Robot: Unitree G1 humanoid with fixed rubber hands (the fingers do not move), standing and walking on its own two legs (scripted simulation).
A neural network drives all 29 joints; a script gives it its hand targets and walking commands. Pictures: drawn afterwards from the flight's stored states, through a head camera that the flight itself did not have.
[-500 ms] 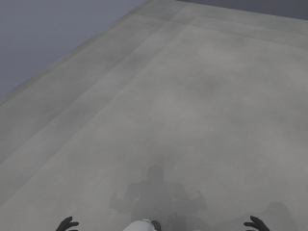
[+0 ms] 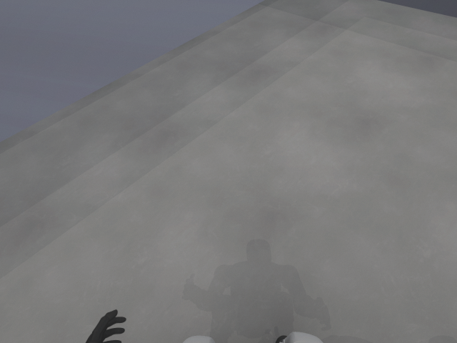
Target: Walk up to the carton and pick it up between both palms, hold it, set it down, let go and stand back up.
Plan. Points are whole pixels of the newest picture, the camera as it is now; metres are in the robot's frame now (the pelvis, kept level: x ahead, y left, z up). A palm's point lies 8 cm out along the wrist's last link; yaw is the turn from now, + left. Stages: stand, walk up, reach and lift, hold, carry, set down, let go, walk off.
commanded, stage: walk up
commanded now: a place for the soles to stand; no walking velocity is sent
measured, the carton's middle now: out of the picture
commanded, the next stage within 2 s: none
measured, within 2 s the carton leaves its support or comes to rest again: neither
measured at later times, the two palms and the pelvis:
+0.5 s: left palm out of the picture -0.03 +0.37 -0.11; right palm out of the picture +0.09 -0.16 -0.11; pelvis -0.05 +0.08 +0.00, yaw +18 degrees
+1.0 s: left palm out of the picture -0.19 +0.37 -0.09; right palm out of the picture +0.12 -0.10 -0.13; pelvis -0.10 +0.09 +0.00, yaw +40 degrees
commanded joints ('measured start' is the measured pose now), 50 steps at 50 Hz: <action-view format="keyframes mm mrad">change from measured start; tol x32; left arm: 1 -10 275 105 -60 13 -8 19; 50 30 292 111 -66 28 -50 -2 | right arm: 1 48 -95 -29 -88 10 -41 10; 50 -84 -91 4 -138 -8 -54 67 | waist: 1 11 -272 -111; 6 -70 272 -38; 29 27 -366 -230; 50 37 -255 -53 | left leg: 1 -9 99 49 -284 -75 61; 5 264 76 55 -688 113 140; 8 -159 354 -508 -1024 -345 280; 13 168 130 -116 -705 614 212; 23 424 159 -364 -612 955 227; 27 227 89 -355 -569 797 155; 30 -219 -91 -50 -71 -145 3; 50 -100 193 94 -234 95 10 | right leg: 1 147 -317 288 -259 -362 -128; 13 -309 76 144 671 -199 37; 26 6 99 164 21 -88 15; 30 412 -419 604 -207 299 -148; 35 267 -208 238 -119 442 -47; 50 187 -367 80 -203 -171 -212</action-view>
